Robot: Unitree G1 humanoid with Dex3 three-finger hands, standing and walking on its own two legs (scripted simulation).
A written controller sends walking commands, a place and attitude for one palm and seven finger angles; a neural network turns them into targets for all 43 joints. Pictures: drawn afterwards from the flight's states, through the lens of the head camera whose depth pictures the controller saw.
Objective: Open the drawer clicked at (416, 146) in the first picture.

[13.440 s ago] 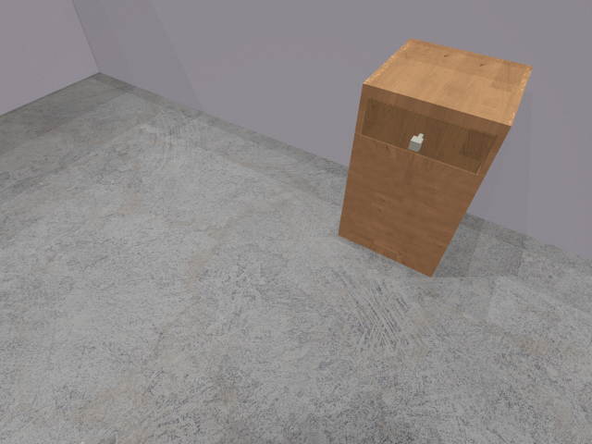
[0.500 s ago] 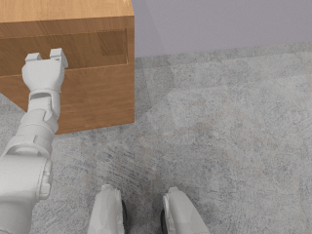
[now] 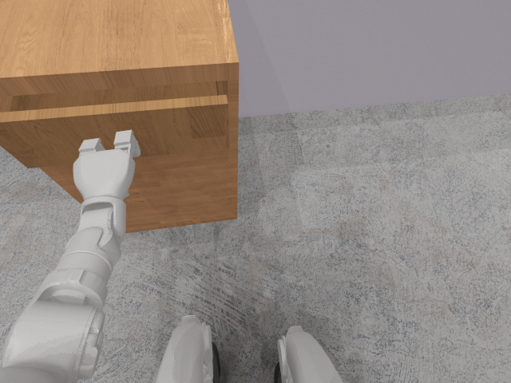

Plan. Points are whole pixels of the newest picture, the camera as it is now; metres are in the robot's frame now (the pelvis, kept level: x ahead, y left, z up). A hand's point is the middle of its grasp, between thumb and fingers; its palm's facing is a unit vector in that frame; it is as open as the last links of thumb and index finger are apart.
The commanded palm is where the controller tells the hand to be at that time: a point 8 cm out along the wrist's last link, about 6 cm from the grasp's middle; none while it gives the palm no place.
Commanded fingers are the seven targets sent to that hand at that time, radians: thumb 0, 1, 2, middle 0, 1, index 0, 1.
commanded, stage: pull the drawer open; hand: left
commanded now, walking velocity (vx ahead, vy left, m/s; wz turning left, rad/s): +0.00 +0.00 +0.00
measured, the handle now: (120, 155) +0.49 +0.23 -0.03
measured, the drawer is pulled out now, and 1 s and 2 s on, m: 0.05 0.17 0.29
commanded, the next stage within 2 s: none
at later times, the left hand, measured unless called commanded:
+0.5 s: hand (118, 214) +0.39 +0.22 -0.06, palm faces -0.03 -0.07 -1.00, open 6.6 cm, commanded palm +0.36 +0.22 +0.00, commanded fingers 0.00 0.90 0.90 -0.40 -1.35 -0.40 -1.35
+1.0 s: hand (117, 251) +0.33 +0.21 -0.06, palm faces -0.03 -0.08 -1.00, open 6.6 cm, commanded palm +0.29 +0.21 +0.00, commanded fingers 0.00 0.90 0.90 -0.40 -1.35 -0.40 -1.35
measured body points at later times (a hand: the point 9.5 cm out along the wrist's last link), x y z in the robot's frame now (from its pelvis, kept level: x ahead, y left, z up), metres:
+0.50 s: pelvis +0.01 -0.01 +0.01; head +0.13 +0.00 +0.45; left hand +0.39 +0.22 +0.00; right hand +0.10 -0.27 -0.12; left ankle +0.06 +0.11 -0.62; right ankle -0.01 -0.13 -0.62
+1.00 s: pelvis +0.01 -0.01 +0.02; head +0.10 +0.00 +0.46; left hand +0.32 +0.21 +0.00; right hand +0.14 -0.26 -0.11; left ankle +0.06 +0.11 -0.62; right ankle -0.01 -0.13 -0.62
